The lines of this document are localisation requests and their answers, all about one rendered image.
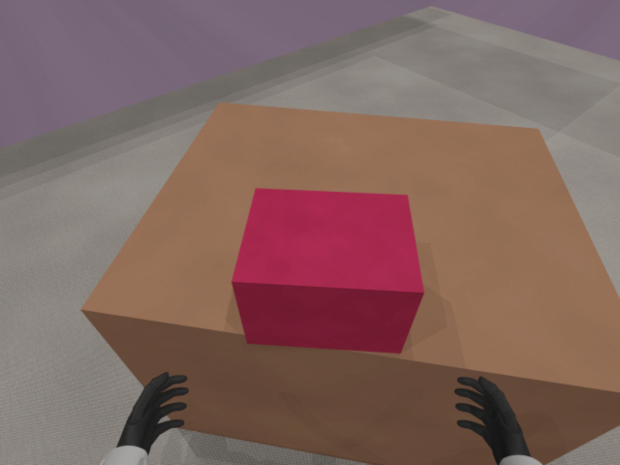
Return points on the right robot hand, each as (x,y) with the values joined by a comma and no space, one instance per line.
(502,432)

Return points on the left robot hand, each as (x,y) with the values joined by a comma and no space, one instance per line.
(141,428)

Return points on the carton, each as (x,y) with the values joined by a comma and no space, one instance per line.
(328,270)

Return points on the robot left forearm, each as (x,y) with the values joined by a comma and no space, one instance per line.
(126,455)

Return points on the pedestal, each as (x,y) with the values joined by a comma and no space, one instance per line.
(514,291)

